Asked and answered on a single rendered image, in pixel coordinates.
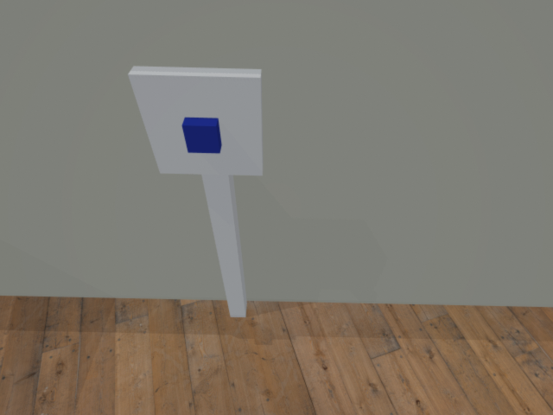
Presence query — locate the panel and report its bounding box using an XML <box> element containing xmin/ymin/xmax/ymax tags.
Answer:
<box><xmin>128</xmin><ymin>66</ymin><xmax>264</xmax><ymax>317</ymax></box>

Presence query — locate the button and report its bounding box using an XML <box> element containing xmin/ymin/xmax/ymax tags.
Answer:
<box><xmin>182</xmin><ymin>118</ymin><xmax>222</xmax><ymax>153</ymax></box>

